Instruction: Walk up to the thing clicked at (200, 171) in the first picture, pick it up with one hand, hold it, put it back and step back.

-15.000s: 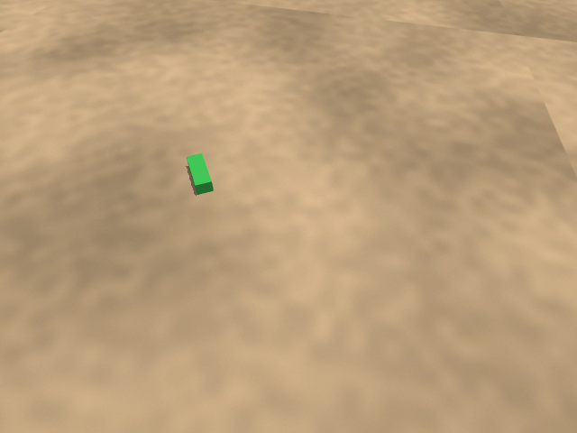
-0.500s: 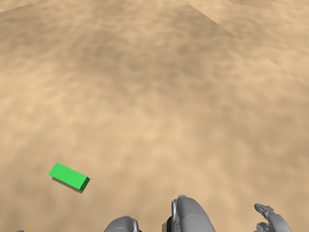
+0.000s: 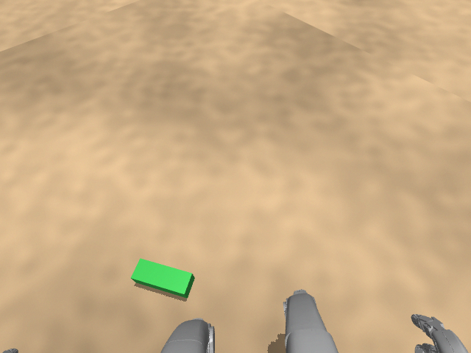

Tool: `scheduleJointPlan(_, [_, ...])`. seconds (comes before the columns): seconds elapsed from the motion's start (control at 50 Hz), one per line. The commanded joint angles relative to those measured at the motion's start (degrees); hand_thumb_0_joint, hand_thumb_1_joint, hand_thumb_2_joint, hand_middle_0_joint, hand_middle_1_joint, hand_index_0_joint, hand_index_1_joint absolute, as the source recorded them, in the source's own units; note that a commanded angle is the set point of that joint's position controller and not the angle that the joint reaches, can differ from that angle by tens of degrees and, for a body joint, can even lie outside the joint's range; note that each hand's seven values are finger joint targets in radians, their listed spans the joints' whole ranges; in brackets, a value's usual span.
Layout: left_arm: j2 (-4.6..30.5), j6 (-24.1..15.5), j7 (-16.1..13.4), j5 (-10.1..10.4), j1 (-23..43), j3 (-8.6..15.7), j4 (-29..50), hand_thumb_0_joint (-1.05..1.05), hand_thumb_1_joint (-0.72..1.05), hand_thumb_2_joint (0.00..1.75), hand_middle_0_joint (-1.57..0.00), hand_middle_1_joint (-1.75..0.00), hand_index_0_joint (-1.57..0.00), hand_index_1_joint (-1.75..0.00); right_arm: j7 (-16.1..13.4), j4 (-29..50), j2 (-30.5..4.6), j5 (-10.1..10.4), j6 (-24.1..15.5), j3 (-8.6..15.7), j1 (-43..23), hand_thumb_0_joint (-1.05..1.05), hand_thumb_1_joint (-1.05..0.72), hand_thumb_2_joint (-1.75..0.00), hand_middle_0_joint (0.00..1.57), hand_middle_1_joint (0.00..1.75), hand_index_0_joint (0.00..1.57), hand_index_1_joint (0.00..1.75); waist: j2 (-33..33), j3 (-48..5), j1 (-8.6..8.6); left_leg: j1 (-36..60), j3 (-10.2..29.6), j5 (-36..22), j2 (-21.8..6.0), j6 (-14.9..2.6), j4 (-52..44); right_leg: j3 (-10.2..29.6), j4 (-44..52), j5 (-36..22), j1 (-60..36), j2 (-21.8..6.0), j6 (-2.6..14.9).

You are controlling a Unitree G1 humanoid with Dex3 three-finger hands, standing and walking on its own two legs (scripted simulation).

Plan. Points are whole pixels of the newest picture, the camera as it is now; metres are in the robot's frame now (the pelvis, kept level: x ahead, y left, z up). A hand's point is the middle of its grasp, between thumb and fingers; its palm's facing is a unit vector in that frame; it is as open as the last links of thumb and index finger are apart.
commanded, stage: walk up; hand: left
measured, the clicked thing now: (163, 278) +0.42 +0.32 -0.67
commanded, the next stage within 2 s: none
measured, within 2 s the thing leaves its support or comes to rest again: neither
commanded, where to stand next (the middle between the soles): -0.02 +0.22 m, yaw -17 degrees
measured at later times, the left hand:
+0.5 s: hand out of the picture +0.03 +0.51 -0.09, palm faces -0.14 -0.78 -0.61, open 7.4 cm
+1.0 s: hand out of the picture +0.06 +0.54 -0.10, palm faces -0.38 -0.86 -0.33, open 7.4 cm
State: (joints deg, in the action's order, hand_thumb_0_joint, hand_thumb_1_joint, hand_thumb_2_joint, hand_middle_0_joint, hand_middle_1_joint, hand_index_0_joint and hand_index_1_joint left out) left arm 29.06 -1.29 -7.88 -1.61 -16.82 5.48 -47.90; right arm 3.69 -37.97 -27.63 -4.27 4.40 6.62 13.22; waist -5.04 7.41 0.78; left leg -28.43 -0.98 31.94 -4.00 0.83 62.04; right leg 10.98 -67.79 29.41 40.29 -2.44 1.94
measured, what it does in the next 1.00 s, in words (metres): steps to the left, turning right: right foot, then left foot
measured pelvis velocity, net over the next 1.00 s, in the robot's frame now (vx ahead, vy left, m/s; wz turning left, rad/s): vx -0.10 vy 0.30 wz -0.35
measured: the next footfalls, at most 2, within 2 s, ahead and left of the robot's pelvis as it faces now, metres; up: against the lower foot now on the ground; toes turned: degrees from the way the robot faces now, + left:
right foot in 0.20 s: +0.05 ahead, -0.01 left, +0.00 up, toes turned -8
left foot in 0.54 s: -0.04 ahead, +0.42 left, +0.00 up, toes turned -9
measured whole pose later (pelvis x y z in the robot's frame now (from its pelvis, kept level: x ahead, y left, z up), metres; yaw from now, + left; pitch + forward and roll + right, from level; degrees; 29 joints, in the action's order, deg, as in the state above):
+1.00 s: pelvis -0.10 +0.30 +0.06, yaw -20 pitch -3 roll -1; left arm 24.4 1.7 2.4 -1.2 -13.4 4.9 -54.5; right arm -1.0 -52.3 -24.4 -1.5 -4.4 3.7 22.7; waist 3.9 6.9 2.5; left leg -10.2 -9.2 21.6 -6.2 0.8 34.9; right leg 5.2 -54.2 22.1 26.2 0.0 0.4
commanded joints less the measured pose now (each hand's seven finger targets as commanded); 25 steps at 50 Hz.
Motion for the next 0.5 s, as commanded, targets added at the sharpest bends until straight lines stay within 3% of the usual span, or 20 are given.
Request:
scheduleJointPlan(0.0, [11.7, -2.2, -0.2, 2.3, -4.2, 2.7, 2.1, 0.00, 0.90, 0.90, -0.20, -0.30, -0.20, -0.30, -2.5, 6.1, -13.8, 0.1, -1.8, 4.2, -1.7, 0.00, -0.90, -0.90, 0.20, 0.30, 0.20, 0.30, -8.7, -2.8, 1.73, 8.1, 20.3, -23.2, -11.7, -8.85, -31.5, -8.9, -7.4, -2.6, 5.9, 3.3, 0.41])
scheduleJointPlan(0.06, [8.9, -1.9, 0.8, 2.6, -5.6, 2.1, 1.9, 0.00, 0.90, 0.90, -0.20, -0.30, -0.20, -0.30, -2.2, 6.3, -9.5, -0.3, -1.6, 3.1, -0.5, 0.00, -0.90, -0.90, 0.20, 0.30, 0.20, 0.30, -9.1, -6.0, 2.21, 13.5, 12.0, -37.8, -8.7, -9.81, -28.1, -13.2, 2.0, -1.4, -2.0, 3.2, -0.38])
scheduleJointPlan(0.1, [7.7, -1.9, 0.9, 2.9, -6.3, 1.8, 3.3, 0.00, 0.90, 0.90, -0.20, -0.30, -0.20, -0.30, -2.1, 6.6, -9.1, -0.6, -1.0, 2.6, 0.7, 0.00, -0.90, -0.90, 0.20, 0.30, 0.20, 0.30, -9.6, -6.5, 1.79, 11.9, 11.3, -41.9, -9.8, -10.51, -26.9, -13.6, 11.1, -1.9, -9.2, 1.7, 0.40])
scheduleJointPlan(0.12, [7.1, -2.1, 0.7, 3.0, -9.6, 1.7, 2.9, 0.00, 0.90, 0.90, -0.20, -0.30, -0.20, -0.30, -2.1, 7.4, -8.9, -0.7, -0.6, 2.4, -1.2, 0.00, -0.90, -0.90, 0.20, 0.30, 0.20, 0.30, -8.1, -7.5, -0.28, 10.4, 10.1, -42.5, -9.6, -10.20, -24.0, -12.7, 19.4, -6.4, -14.2, 1.1, 1.10])
scheduleJointPlan(0.14, [7.3, -2.3, 0.4, 2.6, -13.0, 2.0, 2.1, 0.00, 0.90, 0.90, -0.20, -0.30, -0.20, -0.30, -1.8, 8.3, -8.4, -0.5, 0.0, 2.1, -2.8, 0.00, -0.90, -0.90, 0.20, 0.30, 0.20, 0.30, -5.0, -8.2, -2.48, 6.3, 7.3, -40.7, -7.5, -7.99, -19.8, -12.9, 27.9, -13.1, -22.3, 1.1, 1.59])
scheduleJointPlan(0.16, [8.6, -2.5, -0.1, 1.9, -17.1, 2.8, 1.5, 0.00, 0.90, 0.90, -0.20, -0.30, -0.20, -0.30, -1.6, 8.8, -7.0, 0.1, 0.2, 1.7, -2.9, 0.00, -0.90, -0.90, 0.20, 0.30, 0.20, 0.30, -0.4, -10.3, -5.18, 1.9, 4.4, -37.5, -5.2, -5.26, -12.5, -10.4, 37.2, -19.0, -32.0, 0.0, 1.97])
scheduleJointPlan(0.18, [12.6, -2.9, -0.6, 0.7, -16.4, 4.1, 3.1, 0.00, 0.90, 0.90, -0.20, -0.30, -0.20, -0.30, -1.5, 8.1, -3.9, 1.0, 0.2, 0.9, 1.5, 0.00, -0.90, -0.90, 0.20, 0.30, 0.20, 0.30, 10.4, -11.1, -4.89, -11.6, 3.3, -13.8, -0.3, -1.09, -1.6, 6.3, 38.6, -26.1, -43.5, -8.5, 4.49])
scheduleJointPlan(0.2, [14.2, -2.8, -0.7, 0.2, -12.6, 4.3, 6.4, 0.00, 0.90, 0.90, -0.20, -0.30, -0.20, -0.30, -1.7, 7.6, -4.3, 0.6, 0.8, 0.9, 6.5, 0.00, -0.90, -0.90, 0.20, 0.30, 0.20, 0.30, 10.3, -13.9, -1.33, -18.6, 6.0, 3.0, 0.1, 1.63, 8.7, 22.0, 37.2, -30.4, -45.3, -22.4, 11.76])
scheduleJointPlan(0.22, [16.1, -2.7, -1.2, 0.5, -8.1, 4.7, 8.2, 0.00, 0.90, 0.90, -0.20, -0.30, -0.20, -0.30, -2.8, 8.3, -8.2, 0.1, 1.5, 2.5, 4.7, 0.00, -0.90, -0.90, 0.20, 0.30, 0.20, 0.30, 7.5, -15.1, -1.18, -16.7, 10.9, 5.9, -0.3, 0.66, 17.7, 28.9, 39.4, -33.2, -36.0, -29.0, 19.15])
scheduleJointPlan(0.24, [16.1, -3.0, -1.5, 1.1, -5.1, 4.7, 9.0, 0.00, 0.90, 0.90, -0.20, -0.30, -0.20, -0.30, -3.0, 8.2, -10.7, 0.0, 1.7, 3.4, 1.9, 0.00, -0.90, -0.90, 0.20, 0.30, 0.20, 0.30, 3.0, -12.1, -1.20, -14.4, 14.2, 2.5, -2.2, 0.42, 24.2, 28.5, 42.3, -24.8, -27.1, -28.5, 20.52])
scheduleJointPlan(0.26, [13.5, -3.3, -1.4, 1.3, -3.2, 3.7, 8.9, 0.00, 0.90, 0.90, -0.20, -0.30, -0.20, -0.30, -2.5, 7.2, -10.8, 0.3, 1.6, 4.0, 1.3, 0.00, -0.90, -0.90, 0.20, 0.30, 0.20, 0.30, -1.0, -7.8, -0.02, -13.0, 13.4, -2.3, -2.0, 0.47, 24.7, 19.9, 41.0, -19.3, -21.9, -22.7, 17.35])
scheduleJointPlan(0.28, [13.3, -3.3, -1.3, 0.9, -2.2, 3.3, 8.7, 0.00, 0.90, 0.90, -0.20, -0.30, -0.20, -0.30, -2.2, 6.7, -10.3, 0.5, 1.6, 4.0, 1.8, 0.00, -0.90, -0.90, 0.20, 0.30, 0.20, 0.30, 1.2, -6.0, 0.73, -10.8, 10.9, -5.3, -1.4, 0.07, 24.1, 14.9, 40.0, -15.8, -16.8, -18.5, 14.60])
scheduleJointPlan(0.32, [13.8, -3.1, -0.5, 0.3, -1.0, 4.1, 8.5, 0.00, 0.90, 0.90, -0.20, -0.30, -0.20, -0.30, -1.0, 5.5, -9.8, 0.3, 2.0, 4.0, 3.7, 0.00, -0.90, -0.90, 0.20, 0.30, 0.20, 0.30, 6.6, -5.1, 1.02, -7.4, 8.9, -8.8, -0.3, -0.19, 24.0, 8.8, 38.2, -7.0, -11.8, -13.4, 11.48])
scheduleJointPlan(0.38, [15.2, -2.8, -0.1, -0.5, -1.2, 4.9, 7.2, 0.00, 0.90, 0.90, -0.20, -0.30, -0.20, -0.30, -0.3, 4.4, -8.6, 0.9, 2.5, 3.8, 4.0, 0.00, -0.90, -0.90, 0.20, 0.30, 0.20, 0.30, 12.0, -5.8, 0.32, -6.0, 4.5, -8.7, -1.3, 0.19, 15.1, 6.0, 37.3, 3.6, -11.7, -8.6, 8.41])
scheduleJointPlan(0.42, [15.8, -2.3, 0.6, -1.7, -0.3, 5.0, 6.9, 0.00, 0.90, 0.90, -0.20, -0.30, -0.20, -0.30, -0.2, 2.7, -7.4, 2.2, 2.4, 3.2, 3.2, 0.00, -0.90, -0.90, 0.20, 0.30, 0.20, 0.30, 18.7, -7.1, -0.72, -1.3, 0.3, -1.1, 0.0, -0.04, 3.3, 4.1, 37.6, 9.7, -10.7, -5.5, 7.60])
scheduleJointPlan(0.44, [16.0, -1.9, 1.0, -2.1, 0.7, 5.0, 6.9, 0.00, 0.90, 0.90, -0.20, -0.30, -0.20, -0.30, -0.3, 1.5, -7.3, 2.8, 2.1, 3.1, 4.1, 0.00, -0.90, -0.90, 0.20, 0.30, 0.20, 0.30, 21.0, -7.9, -1.04, 2.4, -1.9, 2.9, 1.0, -0.02, -2.5, 4.3, 37.8, 11.5, -9.9, -5.3, 7.44])
scheduleJointPlan(0.46, [15.6, -1.4, 1.6, -2.1, 2.2, 4.8, 6.9, 0.00, 0.90, 0.90, -0.20, -0.30, -0.20, -0.30, -0.5, -0.2, -7.9, 3.3, 1.6, 3.2, 5.7, 0.00, -0.90, -0.90, 0.20, 0.30, 0.20, 0.30, 20.9, -8.8, -0.54, 7.1, -4.4, 5.0, 2.6, -0.06, -7.8, 4.0, 37.7, 11.7, -8.3, -4.8, 6.75])
scheduleJointPlan(0.48, [15.2, -0.8, 2.1, -1.8, 3.5, 4.5, 6.4, 0.00, 0.90, 0.90, -0.20, -0.30, -0.20, -0.30, -1.0, -2.9, -8.0, 3.7, 1.0, 3.4, 10.6, 0.00, -0.90, -0.90, 0.20, 0.30, 0.20, 0.30, 18.6, -10.2, 1.87, 14.1, -7.5, 2.6, 4.4, -0.21, -15.6, 2.6, 35.0, 12.0, -5.9, -3.9, 5.36])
